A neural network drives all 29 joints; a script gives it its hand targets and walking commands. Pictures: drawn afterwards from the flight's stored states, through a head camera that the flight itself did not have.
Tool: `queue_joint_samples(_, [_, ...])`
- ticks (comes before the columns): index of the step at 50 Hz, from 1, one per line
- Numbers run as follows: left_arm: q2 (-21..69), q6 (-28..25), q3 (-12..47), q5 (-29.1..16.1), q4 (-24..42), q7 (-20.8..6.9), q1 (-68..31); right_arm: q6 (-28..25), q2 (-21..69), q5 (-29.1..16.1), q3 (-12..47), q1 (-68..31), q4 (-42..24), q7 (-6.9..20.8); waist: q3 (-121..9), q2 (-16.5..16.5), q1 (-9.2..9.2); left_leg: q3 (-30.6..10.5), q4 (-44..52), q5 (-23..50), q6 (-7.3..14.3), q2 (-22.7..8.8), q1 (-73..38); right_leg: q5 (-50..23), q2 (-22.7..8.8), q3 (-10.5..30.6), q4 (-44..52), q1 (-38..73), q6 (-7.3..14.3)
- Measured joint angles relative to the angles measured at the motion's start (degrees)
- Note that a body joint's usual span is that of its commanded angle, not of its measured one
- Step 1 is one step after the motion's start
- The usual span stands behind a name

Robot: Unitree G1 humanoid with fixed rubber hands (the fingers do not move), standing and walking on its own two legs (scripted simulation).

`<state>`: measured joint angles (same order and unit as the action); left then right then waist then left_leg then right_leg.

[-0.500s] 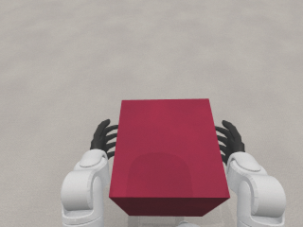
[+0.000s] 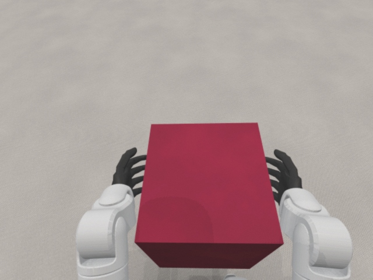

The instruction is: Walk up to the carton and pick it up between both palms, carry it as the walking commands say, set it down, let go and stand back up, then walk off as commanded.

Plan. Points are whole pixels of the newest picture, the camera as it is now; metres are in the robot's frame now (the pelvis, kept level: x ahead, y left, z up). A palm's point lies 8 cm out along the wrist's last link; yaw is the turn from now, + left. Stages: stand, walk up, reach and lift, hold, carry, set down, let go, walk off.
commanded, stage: carry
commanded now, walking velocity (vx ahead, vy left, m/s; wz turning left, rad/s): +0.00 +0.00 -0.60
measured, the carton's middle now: (204, 201) +0.28 -0.01 +0.03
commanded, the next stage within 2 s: none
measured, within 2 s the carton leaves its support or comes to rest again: neither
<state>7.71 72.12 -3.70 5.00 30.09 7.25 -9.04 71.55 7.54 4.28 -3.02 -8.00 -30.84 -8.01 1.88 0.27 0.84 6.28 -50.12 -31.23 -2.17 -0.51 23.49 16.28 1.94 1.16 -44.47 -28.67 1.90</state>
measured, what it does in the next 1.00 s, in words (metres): walks backwards, turning right: left foot, then right foot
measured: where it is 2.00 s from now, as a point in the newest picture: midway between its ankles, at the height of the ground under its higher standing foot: outside the picture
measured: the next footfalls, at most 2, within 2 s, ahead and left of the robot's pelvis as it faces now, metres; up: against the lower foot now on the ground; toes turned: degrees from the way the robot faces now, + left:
left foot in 0.02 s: +0.04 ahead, +0.09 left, +0.00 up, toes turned +4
right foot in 0.36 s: -0.03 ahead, -0.18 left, +0.00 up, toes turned -20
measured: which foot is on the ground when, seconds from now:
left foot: up 0.00-0.00, down 0.02-0.36, up 0.38-0.70, down 0.72-1.00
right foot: down 0.00-0.06, up 0.08-0.34, down 0.36-0.74, up 0.76-1.00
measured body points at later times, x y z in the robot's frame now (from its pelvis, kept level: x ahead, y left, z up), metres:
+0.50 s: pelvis -0.07 -0.06 +0.00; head -0.06 -0.08 +0.45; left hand +0.24 -0.03 +0.10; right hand +0.12 -0.30 +0.09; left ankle -0.03 +0.07 -0.67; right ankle -0.07 -0.16 -0.71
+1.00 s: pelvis -0.14 -0.04 +0.01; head -0.12 -0.03 +0.46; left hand +0.18 -0.09 +0.10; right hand -0.01 -0.32 +0.12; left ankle -0.06 +0.04 -0.71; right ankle -0.20 -0.16 -0.67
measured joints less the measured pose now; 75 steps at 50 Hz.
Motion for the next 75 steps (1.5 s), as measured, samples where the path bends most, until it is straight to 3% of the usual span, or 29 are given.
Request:
queue_joint_samples(1, [0.0,0.0,0.0,0.0,0.0,0.0,0.0,0.0,0.0,0.0,0.0,-0.1,0.0,0.0,-0.2,0.1,0.01,-0.1,3.5,1.9,0.2,0.6,-1.0,-0.4,0.4,0.2,0.0,-0.5,0.0])
queue_joint_samples(3, [0.0,0.1,-0.2,0.0,0.0,-0.1,0.1,0.0,0.1,0.0,0.1,0.0,0.3,0.0,-0.2,1.1,-0.06,0.5,5.8,8.9,2.7,0.6,-1.4,-0.2,1.0,0.9,0.0,-0.8,0.0])
queue_joint_samples(5, [-0.1,0.5,-0.3,0.0,0.0,0.0,0.2,0.2,0.1,0.0,0.2,-0.1,0.6,0.0,-0.7,0.2,-0.7,1.4,5.8,9.0,4.3,-1.7,-1.5,5.4,1.9,-0.8,-3.5,-1.9,0.0])
queue_joint_samples(7, [0.0,0.5,-0.3,0.0,0.0,0.0,0.2,0.2,0.1,0.0,0.2,-0.1,0.7,0.0,-0.9,-0.7,-0.93,2.3,5.8,8.6,4.4,-4.4,-1.4,7.2,1.8,-2.8,-9.7,-3.0,0.0])
queue_joint_samples(13, [-0.1,0.4,-0.3,0.0,0.0,0.0,0.2,0.2,0.1,0.0,0.2,-0.2,0.7,0.0,-1.2,-0.8,-1.52,7.2,5.8,9.2,2.6,-10.6,-1.4,7.3,-1.0,-3.2,-12.4,-2.2,0.0])
queue_joint_samples(17, [-0.1,0.4,-0.3,0.0,0.0,0.0,0.2,0.1,0.1,0.0,0.2,-0.1,0.7,0.0,-1.5,-0.7,-1.56,10.4,5.2,9.7,0.4,-14.0,-1.4,7.4,-1.7,-3.2,-3.3,2.5,0.0])
queue_joint_samples(18, [-0.1,0.3,-0.3,0.0,0.0,0.0,0.1,0.0,0.1,0.0,0.2,-0.1,0.7,0.0,-1.8,-0.2,-1.48,11.0,4.1,9.3,-0.2,-14.4,-1.1,3.9,-2.4,-2.9,0.3,4.6,-0.5])
queue_joint_samples(19, [-0.1,0.0,-0.3,0.0,-0.1,0.0,0.1,-0.2,0.1,0.0,0.1,-0.2,0.7,0.0,-1.2,-0.3,-1.19,10.2,1.6,5.8,-0.5,-14.6,-0.4,3.6,-2.1,-2.8,0.1,4.6,-1.2])
queue_joint_samples(22, [0.0,0.3,0.1,0.0,-0.7,0.0,0.2,-0.1,0.0,0.0,0.1,0.7,0.7,0.0,0.5,-0.4,-0.28,3.9,-4.9,-4.4,-0.6,-10.4,1.1,4.4,-1.3,-2.0,-0.8,4.6,-0.5])
queue_joint_samples(26, [0.0,0.2,0.0,0.0,-0.7,0.0,0.2,0.0,0.0,0.0,0.1,0.5,0.7,0.0,0.7,-0.3,0.49,0.9,-7.1,-2.6,-0.6,-5.3,1.2,3.6,-1.3,-0.7,-0.8,4.0,0.1])
queue_joint_samples(32, [0.0,-0.7,-0.4,0.0,-0.7,-0.4,0.2,0.0,0.1,0.0,0.1,-0.6,0.7,-0.4,0.4,-0.3,0.52,-1.6,-6.5,-0.1,-0.6,-0.6,1.2,1.9,-0.4,-0.1,-0.7,2.3,0.4])
queue_joint_samples(36, [0.0,-0.7,-0.4,0.0,-0.7,-0.4,0.2,0.0,0.1,0.0,0.1,-0.6,0.6,-0.4,-0.8,-0.1,0.57,-1.8,3.7,2.9,-0.6,1.1,-1.4,0.3,1.1,0.8,-0.5,0.0,0.4])
queue_joint_samples(39, [-0.1,-0.2,-0.5,0.0,-0.7,-0.3,0.5,0.3,0.1,0.0,0.2,-0.4,1.3,-0.3,-1.1,0.3,-0.29,-0.4,5.8,8.3,3.4,-0.3,-1.8,4.4,2.3,0.6,-1.9,-0.7,0.4])
queue_joint_samples(41, [-0.1,0.0,-0.5,0.0,-0.7,-0.2,0.5,0.3,0.1,0.0,0.2,-0.4,1.4,-0.2,-1.4,-0.8,-1.11,0.6,5.8,8.4,4.1,-3.1,-1.8,7.5,2.5,-2.1,-7.7,-2.0,0.4])
queue_joint_samples(43, [-0.1,0.0,-0.5,0.0,-0.7,-0.1,0.5,0.3,0.1,0.0,0.2,-0.4,1.4,-0.2,-1.6,-1.1,-1.51,1.7,5.8,8.4,4.1,-5.7,-1.8,7.7,2.1,-3.2,-11.9,-2.3,0.4])
queue_joint_samples(49, [-0.1,-0.2,-0.4,0.0,-0.7,-0.1,0.5,0.0,0.1,0.0,0.2,-0.2,1.4,-0.2,-1.7,-0.7,-2.04,7.6,5.8,9.0,2.6,-11.5,-1.8,7.8,-0.9,-3.3,-12.2,-1.6,0.3])
queue_joint_samples(54, [-0.1,0.0,-0.2,0.0,-0.7,0.1,0.5,-0.2,0.1,0.0,0.2,0.1,1.4,0.0,-1.9,-0.5,-2.08,11.3,4.6,9.5,0.2,-15.2,-1.6,7.2,-1.9,-3.6,-1.8,4.7,0.3])
queue_joint_samples(56, [-0.1,-0.2,0.0,0.0,-0.9,0.1,0.5,-0.3,0.0,0.0,0.1,0.2,1.4,0.0,-1.6,-0.6,-1.53,9.7,0.7,4.0,-0.5,-14.8,-0.1,3.9,-2.1,-3.0,-0.2,5.6,-0.6])
queue_joint_samples(59, [-0.1,0.4,0.3,0.0,-1.5,0.2,0.6,-0.2,-0.1,0.0,0.1,1.3,1.4,0.1,-0.3,-0.6,-0.56,4.1,-4.6,-4.3,-0.7,-10.1,1.1,5.3,-1.7,-2.0,-0.8,5.5,-0.6])
queue_joint_samples(63, [-0.1,0.0,0.3,0.0,-1.5,0.1,0.6,-0.4,-0.1,0.0,0.1,1.1,1.4,0.1,-0.1,-0.5,0.76,2.2,-5.4,-2.5,-0.7,-5.8,1.2,4.7,-1.6,-1.5,-0.8,4.9,-0.4])
queue_joint_samples(67, [-0.1,-0.8,0.0,0.0,-1.5,-0.1,0.6,-0.5,0.0,0.0,0.1,0.3,1.4,-0.1,-0.3,-0.5,0.82,1.7,-5.1,-0.3,-0.7,-2.8,1.2,3.7,-1.5,-1.7,-0.8,3.7,-0.3])
queue_joint_samples(70, [-0.1,-0.8,0.0,0.0,-1.4,-0.2,0.6,-0.4,0.0,0.0,0.1,0.2,1.3,-0.2,-1.2,-0.5,0.87,1.5,1.8,3.6,-0.7,-1.0,-0.3,2.8,-1.3,-2.0,-0.7,2.2,-0.3])
queue_joint_samples(71, [-0.1,-0.8,0.0,0.0,-1.5,-0.2,0.6,-0.4,0.0,0.0,0.1,0.2,1.3,-0.2,-1.4,-0.4,0.85,1.5,5.3,6.2,-0.1,-0.8,-1.2,2.6,-1.1,-2.2,-0.7,1.8,-0.3])
queue_joint_samples(73, [-0.1,-0.5,-0.2,0.0,-1.5,-0.2,0.7,-0.3,0.0,0.0,0.2,0.2,1.8,-0.2,-1.3,0.2,0.24,2.0,5.7,8.6,3.6,-1.1,-1.2,4.3,-0.8,-2.1,-1.0,1.8,-0.3])
queue_joint_samples(75, [-0.1,-0.3,-0.2,0.0,-1.5,-0.1,0.7,-0.1,0.0,0.0,0.2,0.2,1.9,-0.2,-1.3,-0.4,-0.27,2.0,5.7,9.2,5.2,-2.6,-1.2,8.0,0.1,-2.4,-4.1,1.7,-0.3])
